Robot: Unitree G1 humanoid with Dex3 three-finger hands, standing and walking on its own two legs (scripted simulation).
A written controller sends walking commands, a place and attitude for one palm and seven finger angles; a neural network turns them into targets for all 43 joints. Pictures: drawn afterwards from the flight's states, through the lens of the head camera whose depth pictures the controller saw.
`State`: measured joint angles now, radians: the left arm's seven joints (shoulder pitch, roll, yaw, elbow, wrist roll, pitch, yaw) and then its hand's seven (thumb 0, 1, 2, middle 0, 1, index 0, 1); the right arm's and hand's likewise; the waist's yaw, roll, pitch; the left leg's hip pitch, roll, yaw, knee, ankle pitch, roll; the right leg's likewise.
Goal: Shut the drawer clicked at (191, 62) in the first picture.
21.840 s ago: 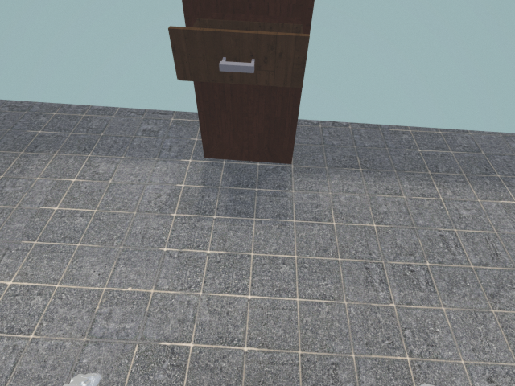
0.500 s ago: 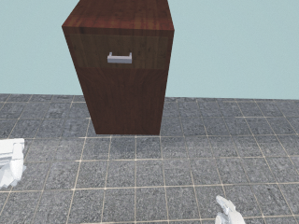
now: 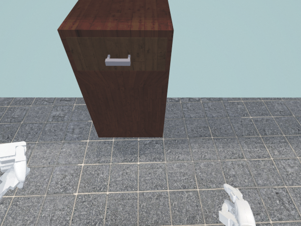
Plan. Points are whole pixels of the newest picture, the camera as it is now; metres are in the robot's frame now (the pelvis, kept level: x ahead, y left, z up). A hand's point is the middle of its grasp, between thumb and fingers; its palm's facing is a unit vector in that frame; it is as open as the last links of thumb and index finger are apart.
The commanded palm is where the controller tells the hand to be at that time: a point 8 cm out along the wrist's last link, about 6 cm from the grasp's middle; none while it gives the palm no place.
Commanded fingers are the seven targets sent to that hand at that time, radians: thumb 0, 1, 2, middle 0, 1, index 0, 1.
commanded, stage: let the arm hang, fingers relaxed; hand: left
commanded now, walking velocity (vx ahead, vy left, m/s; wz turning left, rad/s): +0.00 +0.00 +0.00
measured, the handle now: (118, 59) +0.83 +0.20 -0.03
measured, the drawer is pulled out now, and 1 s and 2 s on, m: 0.00 0.00 0.00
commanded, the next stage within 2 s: look to check the result in 1.12 s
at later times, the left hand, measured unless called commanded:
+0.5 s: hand out of the picture -0.09 +0.22 -0.17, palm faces +0.09 -0.97 -0.24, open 4.2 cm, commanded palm none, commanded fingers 0.00 0.90 0.90 -0.40 -0.52 -0.40 -0.52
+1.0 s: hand out of the picture -0.02 +0.18 -0.17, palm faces +0.08 -0.98 -0.18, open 7.2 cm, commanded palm none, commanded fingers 0.00 0.90 0.90 -0.20 -0.30 -0.20 -0.30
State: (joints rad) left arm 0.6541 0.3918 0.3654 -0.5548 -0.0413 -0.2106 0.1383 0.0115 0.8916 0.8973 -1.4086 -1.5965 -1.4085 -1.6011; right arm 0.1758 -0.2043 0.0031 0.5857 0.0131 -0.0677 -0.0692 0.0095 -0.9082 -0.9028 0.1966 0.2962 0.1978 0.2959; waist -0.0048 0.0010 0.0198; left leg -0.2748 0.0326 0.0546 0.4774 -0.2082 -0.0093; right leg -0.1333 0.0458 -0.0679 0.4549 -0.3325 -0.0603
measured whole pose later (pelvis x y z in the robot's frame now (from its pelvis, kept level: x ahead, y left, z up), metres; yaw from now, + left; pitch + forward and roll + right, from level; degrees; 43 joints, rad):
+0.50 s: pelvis -0.03 +0.02 +0.00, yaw +4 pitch -1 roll -1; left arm 0.34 0.22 0.03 1.10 0.01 0.03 0.02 0.01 0.91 0.90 -0.76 -0.94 -0.76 -0.95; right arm 0.27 -0.17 0.00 1.08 -0.02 0.04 -0.02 0.01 -0.91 -0.90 0.20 0.30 0.20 0.30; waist 0.01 0.00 0.10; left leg -0.30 -0.01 -0.01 0.47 -0.16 0.02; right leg -0.12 0.02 -0.13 0.43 -0.29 -0.04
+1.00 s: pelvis -0.02 +0.02 +0.00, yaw +3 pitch -2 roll +0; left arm 0.26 0.12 0.01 1.14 0.01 0.00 0.04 0.01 0.93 0.90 -0.21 -0.31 -0.21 -0.31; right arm 0.26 -0.13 -0.01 1.15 -0.02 0.01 -0.04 0.01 -0.92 -0.90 0.19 0.30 0.20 0.30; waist -0.02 0.01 0.04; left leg -0.24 -0.01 0.02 0.43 -0.16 0.02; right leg -0.09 0.01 -0.11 0.43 -0.30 -0.04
